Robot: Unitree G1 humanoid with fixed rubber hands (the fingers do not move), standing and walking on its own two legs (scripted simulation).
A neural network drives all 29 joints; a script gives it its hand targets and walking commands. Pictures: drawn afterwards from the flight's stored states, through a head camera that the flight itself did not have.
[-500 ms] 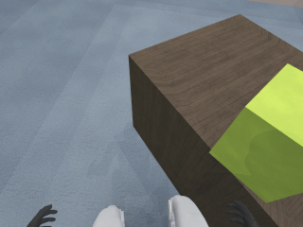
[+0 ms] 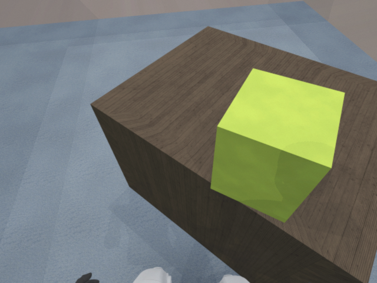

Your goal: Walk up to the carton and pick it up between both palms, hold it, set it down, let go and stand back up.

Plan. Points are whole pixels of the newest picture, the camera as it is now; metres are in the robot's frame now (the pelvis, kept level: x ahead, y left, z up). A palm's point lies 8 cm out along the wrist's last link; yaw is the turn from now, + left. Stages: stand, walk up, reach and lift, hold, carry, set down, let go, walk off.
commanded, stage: walk up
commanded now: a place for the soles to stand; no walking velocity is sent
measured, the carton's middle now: (269, 146) +0.41 -0.17 +0.03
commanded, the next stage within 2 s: none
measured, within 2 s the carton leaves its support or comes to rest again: neither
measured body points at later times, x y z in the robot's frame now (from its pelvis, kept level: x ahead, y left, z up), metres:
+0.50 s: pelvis +0.01 +0.00 +0.00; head +0.03 -0.04 +0.45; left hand +0.17 +0.23 -0.10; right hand +0.01 -0.28 -0.14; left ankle +0.05 +0.13 -0.69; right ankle +0.02 -0.12 -0.71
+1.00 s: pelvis +0.04 +0.01 +0.01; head +0.05 +0.00 +0.45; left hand +0.25 +0.21 -0.10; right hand +0.03 -0.27 -0.11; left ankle +0.08 +0.14 -0.71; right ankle +0.02 -0.12 -0.71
